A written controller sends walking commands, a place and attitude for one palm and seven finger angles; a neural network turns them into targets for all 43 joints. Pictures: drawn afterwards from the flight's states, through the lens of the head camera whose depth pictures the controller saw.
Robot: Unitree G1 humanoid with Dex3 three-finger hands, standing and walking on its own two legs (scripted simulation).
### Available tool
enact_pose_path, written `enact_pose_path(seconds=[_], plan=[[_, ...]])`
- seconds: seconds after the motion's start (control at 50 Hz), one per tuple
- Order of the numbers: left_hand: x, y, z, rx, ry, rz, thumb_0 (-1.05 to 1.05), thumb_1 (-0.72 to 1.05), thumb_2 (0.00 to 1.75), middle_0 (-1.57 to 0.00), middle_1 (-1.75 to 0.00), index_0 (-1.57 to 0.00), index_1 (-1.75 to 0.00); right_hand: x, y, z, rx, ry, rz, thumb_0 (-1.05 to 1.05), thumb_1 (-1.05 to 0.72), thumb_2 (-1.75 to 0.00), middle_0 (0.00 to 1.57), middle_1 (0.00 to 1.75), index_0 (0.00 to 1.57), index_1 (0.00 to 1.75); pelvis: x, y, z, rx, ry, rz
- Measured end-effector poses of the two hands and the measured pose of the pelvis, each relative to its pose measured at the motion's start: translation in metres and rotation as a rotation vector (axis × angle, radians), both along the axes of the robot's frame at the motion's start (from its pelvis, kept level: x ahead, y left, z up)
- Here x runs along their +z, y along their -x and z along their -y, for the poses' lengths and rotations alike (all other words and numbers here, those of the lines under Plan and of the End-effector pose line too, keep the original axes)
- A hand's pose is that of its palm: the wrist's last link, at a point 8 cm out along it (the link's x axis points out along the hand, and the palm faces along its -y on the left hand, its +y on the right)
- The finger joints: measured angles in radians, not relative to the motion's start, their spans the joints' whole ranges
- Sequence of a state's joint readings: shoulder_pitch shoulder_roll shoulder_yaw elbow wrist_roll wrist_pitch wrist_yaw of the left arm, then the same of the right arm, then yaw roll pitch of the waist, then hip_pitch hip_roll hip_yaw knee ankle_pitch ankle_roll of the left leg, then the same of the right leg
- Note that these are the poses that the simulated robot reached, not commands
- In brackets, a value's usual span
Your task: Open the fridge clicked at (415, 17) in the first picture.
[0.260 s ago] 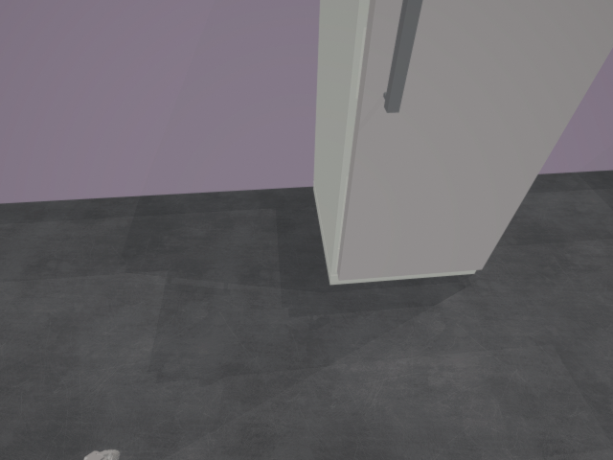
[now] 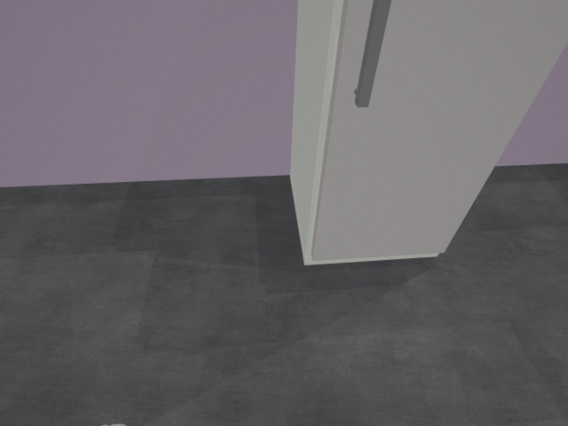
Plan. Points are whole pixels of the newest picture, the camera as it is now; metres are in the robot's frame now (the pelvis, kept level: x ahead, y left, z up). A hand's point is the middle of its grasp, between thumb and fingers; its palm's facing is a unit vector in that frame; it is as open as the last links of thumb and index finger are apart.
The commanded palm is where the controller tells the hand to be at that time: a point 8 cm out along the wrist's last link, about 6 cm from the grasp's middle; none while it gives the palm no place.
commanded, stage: stand and wait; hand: left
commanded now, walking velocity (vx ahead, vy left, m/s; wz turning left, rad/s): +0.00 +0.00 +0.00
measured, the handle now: (376, 11) +0.86 -0.14 +0.26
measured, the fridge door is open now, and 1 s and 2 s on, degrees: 0 0 0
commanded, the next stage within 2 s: look at it before walking up in 0.56 s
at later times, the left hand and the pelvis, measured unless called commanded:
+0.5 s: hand out of the picture +0.06 +0.24 -0.15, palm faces -0.02 -0.94 -0.34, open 7.4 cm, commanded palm none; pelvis -0.01 -0.01 +0.00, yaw +0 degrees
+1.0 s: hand out of the picture +0.09 +0.24 -0.15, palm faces -0.02 -0.94 -0.33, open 7.4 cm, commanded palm none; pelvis +0.01 -0.01 +0.00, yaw +0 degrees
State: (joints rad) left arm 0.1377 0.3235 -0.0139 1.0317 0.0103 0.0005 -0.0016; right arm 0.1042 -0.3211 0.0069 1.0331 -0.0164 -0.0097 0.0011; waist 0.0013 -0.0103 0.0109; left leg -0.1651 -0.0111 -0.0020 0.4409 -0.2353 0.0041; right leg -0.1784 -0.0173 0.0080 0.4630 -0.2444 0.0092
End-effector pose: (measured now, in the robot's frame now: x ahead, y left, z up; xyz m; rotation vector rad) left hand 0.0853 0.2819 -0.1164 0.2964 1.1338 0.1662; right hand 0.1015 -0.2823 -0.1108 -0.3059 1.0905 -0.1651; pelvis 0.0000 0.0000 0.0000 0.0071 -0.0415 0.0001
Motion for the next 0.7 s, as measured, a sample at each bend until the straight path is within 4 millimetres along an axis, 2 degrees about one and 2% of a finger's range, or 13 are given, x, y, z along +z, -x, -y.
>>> enact_pose_path(seconds=[0.2,0.36,0.5,0.7], plan=[[-0.005,0.027,-0.001,0.025,-0.006,-0.074,0.00,0.90,0.90,-0.20,-0.30,-0.20,-0.30,-0.005,0.032,0.011,-0.034,0.012,-0.092,0.01,-0.91,-0.90,0.20,0.30,0.20,0.30,0.002,0.004,0.004,0.001,0.002,-0.001],[-0.002,0.034,-0.006,0.034,-0.023,-0.097,0.00,0.90,0.90,-0.20,-0.30,-0.20,-0.30,-0.007,0.049,0.017,-0.050,0.018,-0.139,0.01,-0.91,-0.90,0.20,0.30,0.20,0.30,0.002,0.006,0.006,0.002,0.002,-0.001],[0.000,0.029,-0.006,0.028,-0.030,-0.088,0.00,0.90,0.90,-0.20,-0.30,-0.20,-0.30,-0.008,0.050,0.017,-0.051,0.012,-0.141,0.01,-0.91,-0.90,0.20,0.30,0.20,0.30,0.003,0.006,0.007,0.001,0.001,-0.004],[0.002,0.014,-0.002,0.015,-0.026,-0.062,0.00,0.90,0.90,-0.20,-0.30,-0.20,-0.30,-0.007,0.037,0.016,-0.044,0.005,-0.115,0.01,-0.91,-0.90,0.20,0.30,0.20,0.30,0.004,0.002,0.008,-0.002,0.001,-0.008]])
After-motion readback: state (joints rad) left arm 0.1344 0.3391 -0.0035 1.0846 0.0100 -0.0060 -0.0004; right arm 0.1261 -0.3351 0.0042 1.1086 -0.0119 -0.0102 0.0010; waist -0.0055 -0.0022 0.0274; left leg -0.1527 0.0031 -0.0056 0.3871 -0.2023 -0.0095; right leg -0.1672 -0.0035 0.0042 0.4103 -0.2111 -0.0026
